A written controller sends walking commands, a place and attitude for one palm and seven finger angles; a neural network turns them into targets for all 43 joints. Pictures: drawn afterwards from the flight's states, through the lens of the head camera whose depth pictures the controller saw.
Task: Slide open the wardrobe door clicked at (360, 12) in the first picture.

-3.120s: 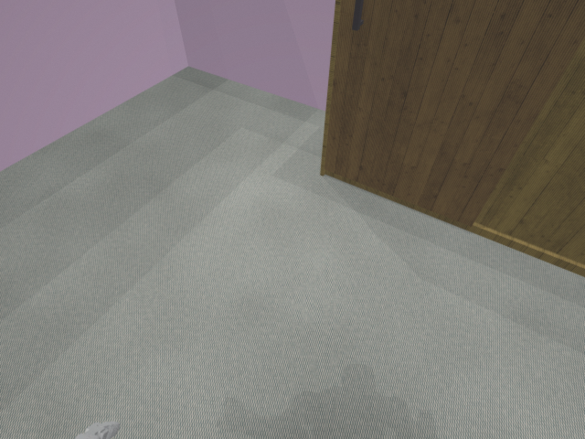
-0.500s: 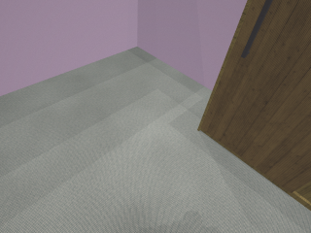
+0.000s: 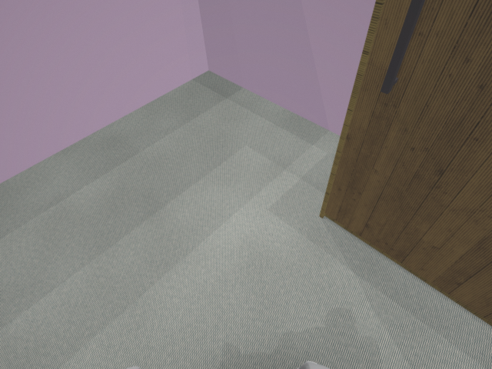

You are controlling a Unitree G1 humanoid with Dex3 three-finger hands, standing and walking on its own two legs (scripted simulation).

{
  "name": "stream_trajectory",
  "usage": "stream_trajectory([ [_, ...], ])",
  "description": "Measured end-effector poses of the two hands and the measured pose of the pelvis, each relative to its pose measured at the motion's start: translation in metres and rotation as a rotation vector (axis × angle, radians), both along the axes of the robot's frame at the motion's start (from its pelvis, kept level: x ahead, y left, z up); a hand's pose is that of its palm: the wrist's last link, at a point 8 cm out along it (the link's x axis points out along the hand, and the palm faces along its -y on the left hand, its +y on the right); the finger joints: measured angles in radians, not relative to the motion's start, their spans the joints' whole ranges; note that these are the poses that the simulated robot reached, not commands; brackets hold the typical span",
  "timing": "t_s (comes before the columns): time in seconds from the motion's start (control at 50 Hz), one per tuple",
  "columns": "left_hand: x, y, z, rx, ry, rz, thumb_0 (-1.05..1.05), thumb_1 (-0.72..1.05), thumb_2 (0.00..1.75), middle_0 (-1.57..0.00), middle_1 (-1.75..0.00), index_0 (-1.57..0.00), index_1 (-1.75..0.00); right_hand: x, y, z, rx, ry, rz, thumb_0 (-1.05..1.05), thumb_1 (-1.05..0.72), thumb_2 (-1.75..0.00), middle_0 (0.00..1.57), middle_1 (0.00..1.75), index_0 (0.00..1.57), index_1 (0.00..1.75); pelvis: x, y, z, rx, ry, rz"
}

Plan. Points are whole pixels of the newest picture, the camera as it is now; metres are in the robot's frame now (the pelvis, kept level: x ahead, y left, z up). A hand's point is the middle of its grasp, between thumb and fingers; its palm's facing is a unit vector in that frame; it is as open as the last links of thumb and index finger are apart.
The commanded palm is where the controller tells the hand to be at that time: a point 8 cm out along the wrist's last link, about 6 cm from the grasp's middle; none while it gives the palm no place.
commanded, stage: walk to a spot facing it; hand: left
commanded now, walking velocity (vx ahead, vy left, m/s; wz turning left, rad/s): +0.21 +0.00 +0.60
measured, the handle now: (412, 24) +0.79 -0.35 +0.18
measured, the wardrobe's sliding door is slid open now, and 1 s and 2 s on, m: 0.00 0.00 0.00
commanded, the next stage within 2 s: turn to face it in 0.08 s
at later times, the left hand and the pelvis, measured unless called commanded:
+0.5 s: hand out of the picture +0.08 +0.17 -0.17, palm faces +0.14 -0.98 -0.12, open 7.4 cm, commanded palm none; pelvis +0.14 +0.02 +0.01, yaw +1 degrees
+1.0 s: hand (176, 299) +0.27 +0.16 -0.13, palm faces -0.22 -0.93 -0.29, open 7.4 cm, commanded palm none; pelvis +0.13 -0.02 +0.02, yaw -16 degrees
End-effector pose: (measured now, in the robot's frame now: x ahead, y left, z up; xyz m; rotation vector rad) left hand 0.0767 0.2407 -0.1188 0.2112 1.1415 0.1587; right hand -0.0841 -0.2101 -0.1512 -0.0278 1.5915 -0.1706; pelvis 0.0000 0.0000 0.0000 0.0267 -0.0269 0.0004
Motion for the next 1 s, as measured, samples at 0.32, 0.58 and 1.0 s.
stream_trajectory([
  [0.32,-0.015,-0.028,-0.005,-0.095,0.216,0.216,0.0,0.92,0.9,-0.2,-0.3,-0.2,-0.3,0.306,-0.011,0.039,-0.071,-0.4,0.286,0.0,-0.92,-0.9,0.19,0.3,0.2,0.3,0.104,0.002,0.021,-0.041,0.018,0.113],
  [0.58,0.037,0.001,-0.016,-0.107,0.315,0.144,0.0,0.91,0.9,-0.2,-0.3,-0.2,-0.3,0.339,0.026,0.041,-0.07,-0.47,0.178,0.0,-0.91,-0.9,0.2,0.3,0.21,0.3,0.137,0.02,0.017,-0.044,0.007,-0.03],
  [1.0,0.194,-0.032,0.024,0.051,0.038,-0.234,0.0,0.91,0.9,-0.2,-0.3,-0.2,-0.3,0.217,-0.094,0.036,-0.211,-0.325,-0.138,0.0,-0.92,-0.9,0.2,0.3,0.2,0.3,0.133,-0.023,0.019,0.008,0.033,-0.274],
])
